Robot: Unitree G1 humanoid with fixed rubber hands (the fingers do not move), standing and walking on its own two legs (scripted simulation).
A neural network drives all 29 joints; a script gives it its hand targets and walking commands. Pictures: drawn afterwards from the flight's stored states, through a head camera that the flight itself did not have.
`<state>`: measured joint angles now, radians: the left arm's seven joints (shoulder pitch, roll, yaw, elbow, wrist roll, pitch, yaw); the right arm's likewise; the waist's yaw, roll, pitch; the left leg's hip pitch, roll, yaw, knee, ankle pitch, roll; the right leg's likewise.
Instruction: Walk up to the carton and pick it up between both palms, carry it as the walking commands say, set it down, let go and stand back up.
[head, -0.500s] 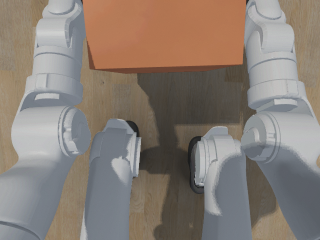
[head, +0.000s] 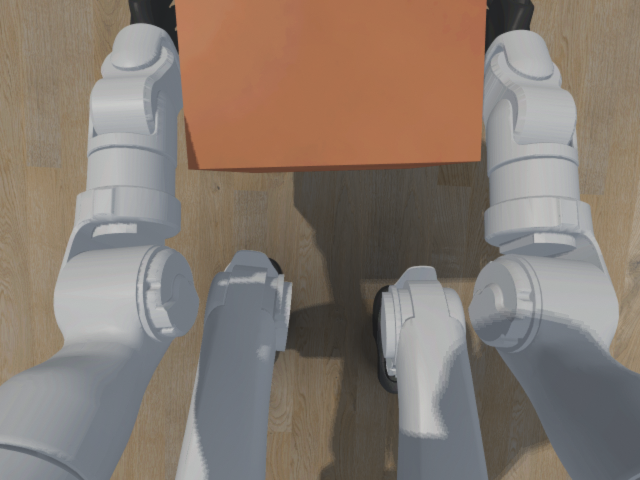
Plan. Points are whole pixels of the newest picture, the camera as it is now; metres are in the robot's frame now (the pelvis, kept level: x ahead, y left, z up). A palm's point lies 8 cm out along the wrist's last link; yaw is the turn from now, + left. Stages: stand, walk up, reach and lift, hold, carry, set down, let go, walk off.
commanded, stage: reach and lift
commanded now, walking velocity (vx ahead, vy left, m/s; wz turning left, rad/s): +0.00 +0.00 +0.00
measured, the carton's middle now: (329, 73) +0.52 +0.05 -0.18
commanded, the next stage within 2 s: none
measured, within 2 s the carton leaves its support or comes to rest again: neither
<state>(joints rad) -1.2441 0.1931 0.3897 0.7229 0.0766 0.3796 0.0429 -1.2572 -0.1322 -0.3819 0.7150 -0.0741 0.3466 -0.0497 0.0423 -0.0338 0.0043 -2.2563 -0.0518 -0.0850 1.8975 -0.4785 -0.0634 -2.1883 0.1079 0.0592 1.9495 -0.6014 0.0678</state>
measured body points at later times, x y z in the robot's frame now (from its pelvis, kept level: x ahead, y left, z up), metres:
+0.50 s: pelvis -0.01 +0.00 +0.05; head +0.30 +0.02 +0.38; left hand +0.51 +0.21 -0.04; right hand +0.54 -0.12 -0.04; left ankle +0.12 +0.14 -0.40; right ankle +0.09 -0.13 -0.40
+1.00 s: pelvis +0.01 +0.00 +0.11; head +0.27 +0.02 +0.48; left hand +0.49 +0.21 +0.03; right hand +0.52 -0.12 +0.04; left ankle +0.12 +0.14 -0.40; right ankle +0.09 -0.13 -0.40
